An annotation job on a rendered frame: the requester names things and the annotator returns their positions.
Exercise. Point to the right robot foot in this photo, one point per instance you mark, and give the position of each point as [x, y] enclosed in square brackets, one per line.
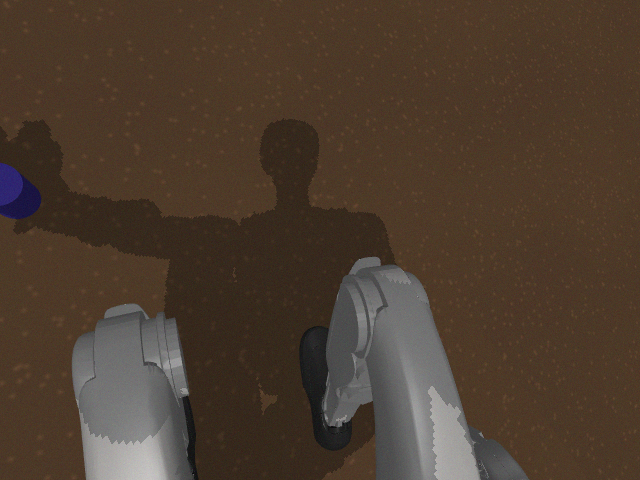
[314, 371]

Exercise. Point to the tin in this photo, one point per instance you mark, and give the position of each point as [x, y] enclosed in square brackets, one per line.
[19, 198]

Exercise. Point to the right robot hand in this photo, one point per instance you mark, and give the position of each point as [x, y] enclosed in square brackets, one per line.
[494, 462]

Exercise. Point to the left robot foot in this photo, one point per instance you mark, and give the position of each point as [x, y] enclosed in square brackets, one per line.
[192, 437]

